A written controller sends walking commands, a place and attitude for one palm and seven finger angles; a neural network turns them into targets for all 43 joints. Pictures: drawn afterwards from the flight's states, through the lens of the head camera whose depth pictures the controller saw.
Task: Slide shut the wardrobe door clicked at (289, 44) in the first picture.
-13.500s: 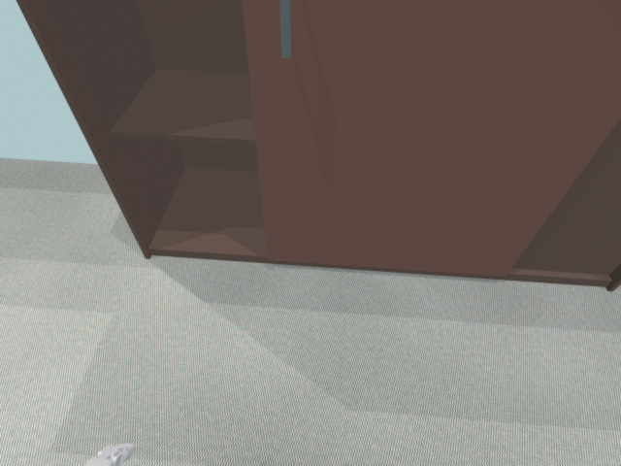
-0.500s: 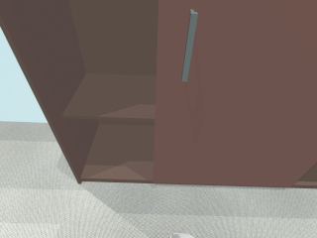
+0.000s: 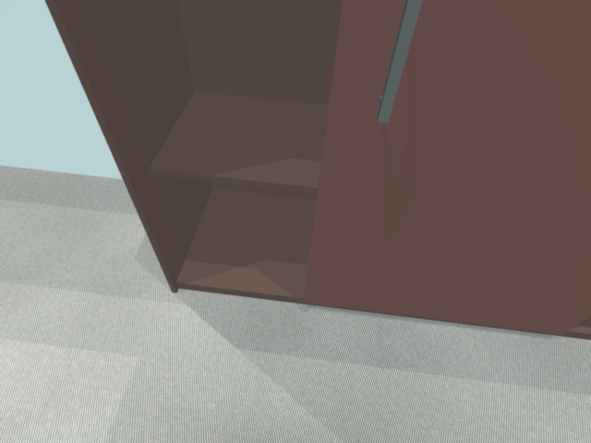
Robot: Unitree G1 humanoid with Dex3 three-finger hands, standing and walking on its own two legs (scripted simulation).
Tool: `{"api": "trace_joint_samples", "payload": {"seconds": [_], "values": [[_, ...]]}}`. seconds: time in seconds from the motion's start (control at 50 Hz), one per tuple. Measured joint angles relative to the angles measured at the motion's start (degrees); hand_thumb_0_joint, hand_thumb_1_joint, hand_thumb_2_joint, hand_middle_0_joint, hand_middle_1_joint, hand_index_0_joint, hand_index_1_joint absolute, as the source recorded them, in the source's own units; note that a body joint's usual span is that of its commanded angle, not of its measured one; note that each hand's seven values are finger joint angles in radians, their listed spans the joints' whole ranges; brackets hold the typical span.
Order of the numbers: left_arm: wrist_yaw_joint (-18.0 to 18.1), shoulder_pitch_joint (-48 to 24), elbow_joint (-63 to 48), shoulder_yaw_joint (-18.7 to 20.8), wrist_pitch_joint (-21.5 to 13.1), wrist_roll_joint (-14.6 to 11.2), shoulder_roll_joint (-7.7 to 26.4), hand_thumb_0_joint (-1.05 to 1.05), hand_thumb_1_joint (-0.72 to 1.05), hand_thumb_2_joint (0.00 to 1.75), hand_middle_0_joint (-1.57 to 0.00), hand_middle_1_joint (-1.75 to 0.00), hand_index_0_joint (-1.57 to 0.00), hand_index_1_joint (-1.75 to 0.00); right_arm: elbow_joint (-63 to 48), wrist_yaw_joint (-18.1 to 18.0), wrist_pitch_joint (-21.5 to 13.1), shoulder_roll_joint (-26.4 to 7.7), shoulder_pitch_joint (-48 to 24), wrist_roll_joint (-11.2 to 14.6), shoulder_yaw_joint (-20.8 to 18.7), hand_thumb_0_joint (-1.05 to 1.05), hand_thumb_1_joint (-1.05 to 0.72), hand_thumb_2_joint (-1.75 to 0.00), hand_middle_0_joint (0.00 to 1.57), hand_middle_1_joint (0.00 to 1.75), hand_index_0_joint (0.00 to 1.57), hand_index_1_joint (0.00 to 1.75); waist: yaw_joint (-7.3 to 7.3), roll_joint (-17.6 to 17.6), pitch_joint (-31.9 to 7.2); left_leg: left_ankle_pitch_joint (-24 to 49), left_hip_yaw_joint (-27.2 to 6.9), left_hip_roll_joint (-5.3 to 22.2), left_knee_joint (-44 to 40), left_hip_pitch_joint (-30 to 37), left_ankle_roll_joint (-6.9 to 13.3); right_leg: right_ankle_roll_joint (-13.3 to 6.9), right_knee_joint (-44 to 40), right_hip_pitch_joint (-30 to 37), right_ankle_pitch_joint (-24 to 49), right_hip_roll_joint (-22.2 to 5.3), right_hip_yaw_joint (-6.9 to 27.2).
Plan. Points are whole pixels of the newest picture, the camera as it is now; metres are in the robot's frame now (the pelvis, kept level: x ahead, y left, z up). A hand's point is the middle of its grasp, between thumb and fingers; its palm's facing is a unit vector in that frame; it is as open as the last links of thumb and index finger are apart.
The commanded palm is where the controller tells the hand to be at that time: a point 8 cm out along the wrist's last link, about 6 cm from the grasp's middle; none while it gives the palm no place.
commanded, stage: come to a stop and stand still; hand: right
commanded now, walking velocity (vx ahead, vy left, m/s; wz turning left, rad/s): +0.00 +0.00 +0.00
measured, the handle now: (396, 55) +0.66 -0.08 +0.22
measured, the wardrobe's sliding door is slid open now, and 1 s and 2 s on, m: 0.49 0.49 0.49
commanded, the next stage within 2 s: look again from close up in 0.82 s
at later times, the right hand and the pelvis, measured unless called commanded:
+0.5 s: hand out of the picture +0.04 -0.14 -0.17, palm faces +0.08 +0.99 -0.14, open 7.3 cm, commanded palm none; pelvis +0.06 +0.01 +0.01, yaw -2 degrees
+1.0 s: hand out of the picture +0.06 -0.16 -0.17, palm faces +0.06 +0.98 -0.19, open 7.4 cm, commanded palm none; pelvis +0.08 +0.01 +0.01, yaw -2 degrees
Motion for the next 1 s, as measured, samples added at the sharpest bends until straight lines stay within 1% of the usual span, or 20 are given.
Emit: {"api": "trace_joint_samples", "payload": {"seconds": [0.02, 0.04, 0.06, 0.1, 0.14, 0.16, 0.2, 0.26, 0.3, 0.34, 0.44, 0.6, 0.84, 1.0], "values": [[0.0, -0.4, 0.5, 0.0, 0.4, -0.2, 0.3, 0.0, 0.91, 0.9, -0.2, -0.3, -0.21, -0.3, 0.5, -0.4, -0.4, 0.5, -0.3, 0.0, 0.1, 0.0, -0.91, -0.9, 0.19, 0.3, 0.2, 0.3, -0.24, -0.7, 0.5, 2.5, 0.3, -0.7, -0.2, 0.3, 0.3, -0.1, 3.1, -0.9, -3.6, -0.5, 0.5], [-0.1, -0.7, 0.9, 0.1, 0.9, -0.3, 0.7, 0.0, 0.91, 0.9, -0.2, -0.3, -0.2, -0.3, 0.9, -0.7, -0.5, 1.1, -0.5, 0.0, 0.3, 0.0, -0.91, -0.9, 0.19, 0.3, 0.2, 0.3, -0.25, -1.5, 0.7, 3.1, 1.0, -1.2, -0.3, 0.8, 0.7, -0.2, 6.8, -2.2, -7.1, -0.9, 1.1], [-0.2, -0.9, 1.3, 0.2, 1.3, -0.3, 1.1, 0.0, 0.91, 0.9, -0.2, -0.3, -0.2, -0.3, 1.3, -0.9, -0.6, 1.8, -0.5, 0.1, 0.5, 0.0, -0.91, -0.9, 0.19, 0.3, 0.2, 0.3, -0.23, -2.0, 0.8, 3.1, 1.8, -1.6, -1.1, 1.7, 1.0, -0.3, 10.8, -3.7, -9.0, -1.1, 1.5], [-0.4, -1.4, 1.8, 0.3, 1.7, -0.3, 1.7, 0.0, 0.91, 0.9, -0.2, -0.3, -0.2, -0.3, 2.0, -1.8, -0.8, 2.6, -0.1, 0.3, 0.2, 0.0, -0.93, -0.9, 0.19, 0.3, 0.2, 0.3, -0.54, -2.5, 0.7, 3.2, 2.9, -2.1, -3.6, 3.8, 1.5, -0.3, 17.2, -6.1, -9.2, -1.4, 1.6], [-0.4, -2.0, 2.0, 0.4, 1.7, -0.4, 2.2, 0.0, 0.91, 0.9, -0.2, -0.3, -0.2, -0.3, 2.8, -2.2, -1.2, 2.8, 0.3, 0.4, 0.1, 0.0, -0.94, -0.9, 0.2, 0.3, 0.2, 0.3, -0.79, -2.7, 0.9, 3.7, 3.5, -2.7, -5.9, 5.8, 1.8, -0.1, 19.3, -7.0, -8.1, -1.9, 1.3], [-0.4, -2.4, 1.9, 0.4, 1.6, -0.5, 2.3, 0.0, 0.91, 0.9, -0.2, -0.3, -0.2, -0.3, 3.3, -2.2, -1.3, 2.8, 0.5, 0.3, 0.1, 0.0, -0.94, -0.9, 0.2, 0.3, 0.2, 0.3, -0.95, -2.5, 1.1, 3.8, 3.7, -2.9, -6.6, 6.5, 1.9, 0.0, 18.2, -6.6, -7.9, -2.1, 1.0], [-0.1, -3.2, 1.8, 0.2, 1.1, -0.7, 2.3, 0.0, 0.91, 0.9, -0.2, -0.3, -0.2, -0.3, 4.2, -2.1, -1.5, 2.8, 1.0, 0.3, 0.3, 0.0, -0.95, -0.9, 0.2, 0.3, 0.2, 0.3, -1.39, -2.1, 1.4, 3.4, 3.9, -3.3, -6.7, 7.4, 2.0, 0.2, 12.7, -4.7, -6.4, -2.3, 0.3], [0.3, -4.2, 1.9, -0.1, 0.1, -0.8, 2.2, 0.0, 0.91, 0.9, -0.2, -0.3, -0.2, -0.3, 5.7, -1.8, -1.3, 3.0, 1.6, 0.5, 0.7, 0.0, -0.95, -0.9, 0.2, 0.3, 0.2, 0.3, -1.79, -2.2, 1.5, 1.0, 4.4, -4.1, -4.0, 7.4, 1.7, 0.0, 2.0, -0.1, 0.7, -2.5, 0.7], [0.5, -5.5, 2.7, -0.6, -0.2, -0.7, 1.2, 0.0, 0.91, 0.9, -0.2, -0.3, -0.2, -0.3, 6.9, -1.7, -0.9, 2.7, 1.6, 0.7, 0.9, 0.0, -0.95, -0.9, 0.2, 0.3, 0.2, 0.3, -2.34, -0.5, 1.7, -0.1, 4.0, -3.2, -3.0, 7.8, 1.1, -0.3, 1.6, 0.8, 0.7, -1.6, 0.3], [0.5, -6.5, 3.1, -1.1, -0.3, -0.9, 0.4, 0.0, 0.91, 0.9, -0.2, -0.3, -0.2, -0.3, 7.8, -1.7, -0.8, 2.8, 2.1, 0.6, 1.2, 0.01, -0.94, -0.9, 0.2, 0.3, 0.2, 0.3, -2.96, 0.4, 1.3, 0.0, 3.6, -2.9, -4.2, 8.6, 1.1, -0.3, 0.5, 1.7, 0.1, -1.3, -0.2], [1.1, -8.6, 4.3, -1.3, -0.3, -1.1, 1.1, 0.02, 0.95, 0.9, -0.2, -0.3, -0.2, -0.3, 9.4, -1.6, -1.4, 4.0, 3.1, 0.6, 2.3, 0.01, -0.93, -0.9, 0.2, 0.3, 0.2, 0.3, -3.49, 0.4, 1.4, 0.4, 3.1, -2.4, -6.5, 10.1, 0.8, -0.5, -2.1, 3.5, 0.4, -0.7, -0.7], [1.3, -9.9, 4.9, -1.5, -0.5, -1.3, 1.7, 0.01, 0.95, 0.9, -0.2, -0.3, -0.2, -0.3, 10.1, -2.1, -1.7, 4.7, 3.7, 0.5, 2.9, 0.0, -0.92, -0.9, 0.2, 0.3, 0.2, 0.3, -3.3, 0.1, 1.5, 0.0, 2.6, -1.8, -7.7, 11.5, 0.4, -0.7, -3.8, 5.2, 0.2, 0.0, -1.2], [1.0, -8.1, 5.9, -2.1, -0.3, -1.2, 1.2, 0.01, 0.93, 0.9, -0.2, -0.3, -0.2, -0.3, 9.5, -2.5, -1.7, 3.4, 2.9, 0.5, 2.7, 0.0, -0.91, -0.9, 0.19, 0.3, 0.2, 0.3, -2.9, -0.1, 1.0, -0.5, 2.4, -1.5, -7.9, 12.5, 0.3, -0.8, -4.4, 6.5, -0.2, 0.2, -1.5], [0.8, -6.5, 6.3, -2.5, -0.3, -1.2, 0.2, 0.0, 0.92, 0.9, -0.2, -0.3, -0.2, -0.3, 9.3, -2.6, -1.7, 3.4, 3.0, 0.6, 2.5, 0.0, -0.91, -0.9, 0.19, 0.3, 0.2, 0.3, -2.63, -0.5, 0.8, -0.5, 2.4, -1.5, -7.8, 12.6, 0.4, -0.8, -4.6, 6.7, -0.1, 0.3, -1.5]]}}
